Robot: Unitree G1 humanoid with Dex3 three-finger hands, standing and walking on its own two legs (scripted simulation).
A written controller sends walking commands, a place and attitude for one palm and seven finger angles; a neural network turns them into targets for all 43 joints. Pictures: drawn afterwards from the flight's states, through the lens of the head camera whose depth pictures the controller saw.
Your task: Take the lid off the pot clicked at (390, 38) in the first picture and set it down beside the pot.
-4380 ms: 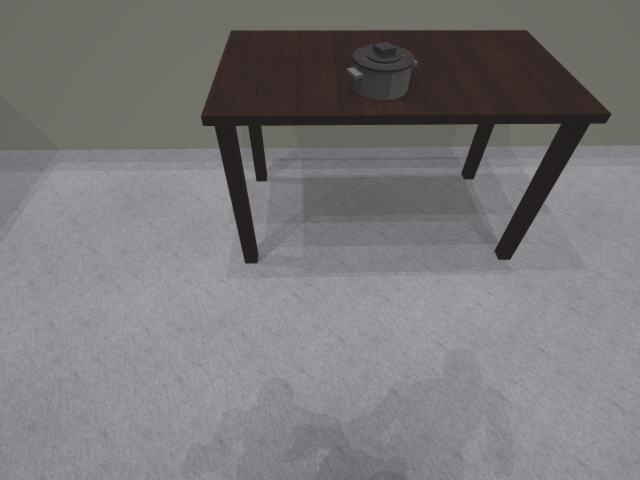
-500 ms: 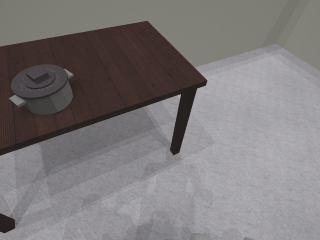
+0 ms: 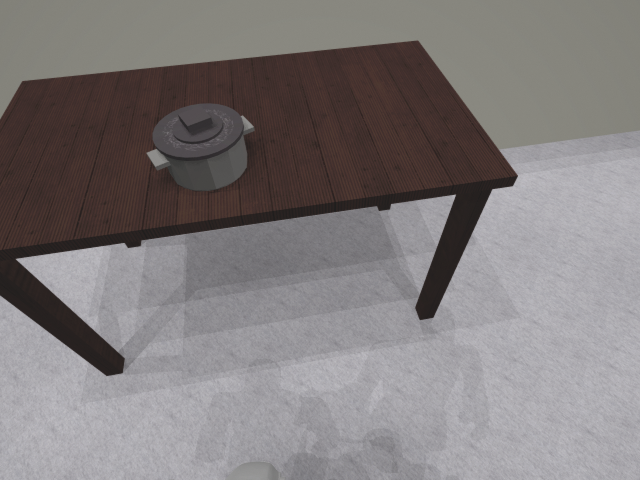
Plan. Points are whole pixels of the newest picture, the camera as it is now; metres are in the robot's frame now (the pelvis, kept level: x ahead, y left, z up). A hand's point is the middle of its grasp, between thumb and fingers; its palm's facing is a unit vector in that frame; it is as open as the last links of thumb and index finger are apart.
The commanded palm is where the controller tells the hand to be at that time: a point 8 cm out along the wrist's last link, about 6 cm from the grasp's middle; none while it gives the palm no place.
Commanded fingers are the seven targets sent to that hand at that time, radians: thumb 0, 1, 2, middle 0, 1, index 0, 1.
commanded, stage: turn to face it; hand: left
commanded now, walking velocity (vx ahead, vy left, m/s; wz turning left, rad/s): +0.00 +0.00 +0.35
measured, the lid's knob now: (195, 119) +0.72 +0.29 +0.03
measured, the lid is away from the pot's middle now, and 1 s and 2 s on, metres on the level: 0.00 0.00 0.00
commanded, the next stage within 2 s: take the last steps up to it in 0.32 s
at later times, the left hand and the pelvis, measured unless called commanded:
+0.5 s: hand out of the picture +0.02 +0.24 -0.16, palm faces +0.20 -0.94 -0.26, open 7.4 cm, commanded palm none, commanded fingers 0.00 0.90 0.90 -0.20 -0.30 -0.20 -0.30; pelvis +0.00 +0.03 +0.00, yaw +9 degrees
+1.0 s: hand out of the picture -0.03 +0.14 -0.16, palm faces +0.34 -0.93 -0.14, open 7.4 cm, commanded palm none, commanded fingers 0.00 0.90 0.90 -0.20 -0.30 -0.20 -0.30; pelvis +0.11 +0.04 +0.00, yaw +13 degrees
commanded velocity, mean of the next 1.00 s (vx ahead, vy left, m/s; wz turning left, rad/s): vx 0.17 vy -0.02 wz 0.13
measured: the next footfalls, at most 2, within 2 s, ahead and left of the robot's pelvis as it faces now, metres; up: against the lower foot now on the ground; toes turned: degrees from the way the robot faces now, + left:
left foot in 0.12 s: +0.02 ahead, +0.14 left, +0.00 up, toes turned +6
right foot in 0.58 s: +0.05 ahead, -0.07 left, +0.00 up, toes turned +8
